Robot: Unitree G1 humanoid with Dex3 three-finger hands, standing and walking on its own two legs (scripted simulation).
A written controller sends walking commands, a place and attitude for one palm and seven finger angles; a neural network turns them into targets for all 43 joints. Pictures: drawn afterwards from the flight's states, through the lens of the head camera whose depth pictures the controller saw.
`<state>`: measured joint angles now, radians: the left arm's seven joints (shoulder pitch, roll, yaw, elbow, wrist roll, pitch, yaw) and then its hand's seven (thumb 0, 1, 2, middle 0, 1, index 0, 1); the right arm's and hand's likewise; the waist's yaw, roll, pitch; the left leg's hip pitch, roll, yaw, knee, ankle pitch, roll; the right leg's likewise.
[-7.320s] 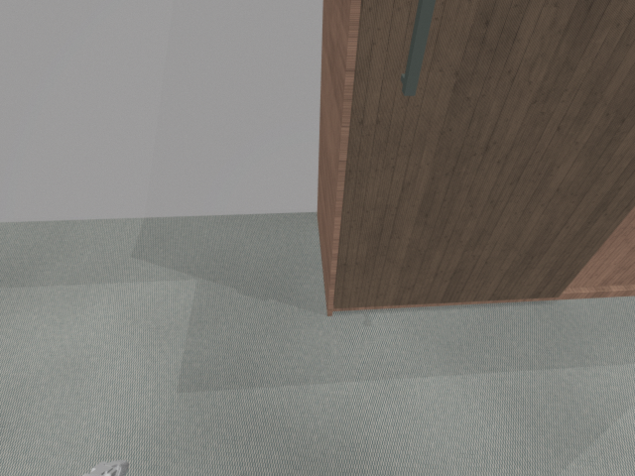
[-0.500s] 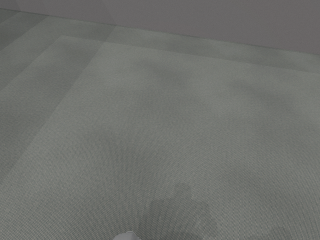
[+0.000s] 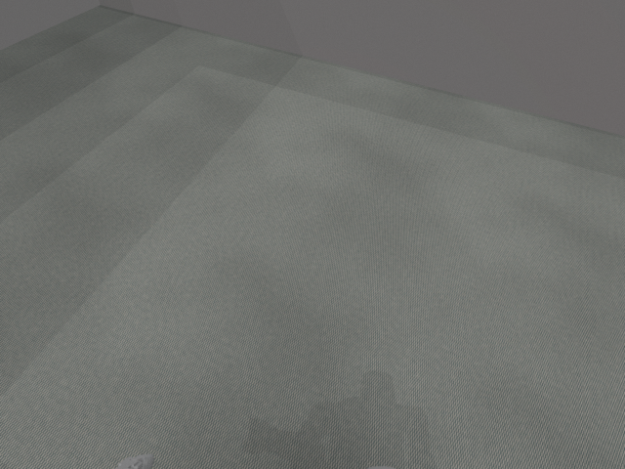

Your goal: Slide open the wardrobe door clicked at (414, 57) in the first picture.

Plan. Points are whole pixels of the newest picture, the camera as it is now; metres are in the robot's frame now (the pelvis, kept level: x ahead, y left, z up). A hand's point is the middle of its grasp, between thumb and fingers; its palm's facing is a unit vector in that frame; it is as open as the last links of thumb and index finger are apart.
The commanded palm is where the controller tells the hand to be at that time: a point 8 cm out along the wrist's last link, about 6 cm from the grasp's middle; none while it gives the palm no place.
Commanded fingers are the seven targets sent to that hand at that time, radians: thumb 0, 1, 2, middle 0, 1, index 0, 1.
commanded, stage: turn to face it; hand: left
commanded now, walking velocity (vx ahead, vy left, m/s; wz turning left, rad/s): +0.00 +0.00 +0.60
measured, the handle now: out of the picture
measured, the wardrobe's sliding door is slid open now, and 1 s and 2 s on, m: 0.00 0.00 0.00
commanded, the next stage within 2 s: none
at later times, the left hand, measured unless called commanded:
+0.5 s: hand out of the picture +0.01 +0.13 -0.14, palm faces +0.32 -0.88 -0.35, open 7.4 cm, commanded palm none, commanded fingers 0.00 0.90 0.90 -0.20 -0.30 -0.20 -0.30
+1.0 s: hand out of the picture -0.17 +0.06 -0.18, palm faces +0.66 -0.70 -0.27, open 7.4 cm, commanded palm none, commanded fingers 0.00 0.90 0.90 -0.20 -0.30 -0.20 -0.30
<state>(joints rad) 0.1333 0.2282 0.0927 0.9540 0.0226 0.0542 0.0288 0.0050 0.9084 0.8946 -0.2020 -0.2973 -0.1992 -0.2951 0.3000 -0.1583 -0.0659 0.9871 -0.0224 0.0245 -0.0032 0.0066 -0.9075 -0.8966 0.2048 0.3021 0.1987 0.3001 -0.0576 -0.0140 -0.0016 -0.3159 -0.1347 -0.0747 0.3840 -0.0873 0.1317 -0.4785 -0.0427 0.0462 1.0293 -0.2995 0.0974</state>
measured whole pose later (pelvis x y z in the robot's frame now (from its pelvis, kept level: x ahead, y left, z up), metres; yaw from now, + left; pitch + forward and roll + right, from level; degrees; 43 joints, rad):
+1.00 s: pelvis -0.02 -0.09 -0.02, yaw +39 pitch +0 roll +1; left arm 0.35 0.23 0.05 0.95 0.02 0.03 0.02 0.01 0.91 0.89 -0.21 -0.30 -0.20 -0.30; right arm 0.05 -0.24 -0.05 0.89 -0.02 0.06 0.03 0.01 -0.91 -0.90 0.20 0.30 0.19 0.30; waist 0.06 -0.03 0.10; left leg -0.29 0.01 0.12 0.63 -0.31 -0.04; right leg -0.20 -0.17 -0.34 0.63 -0.41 0.01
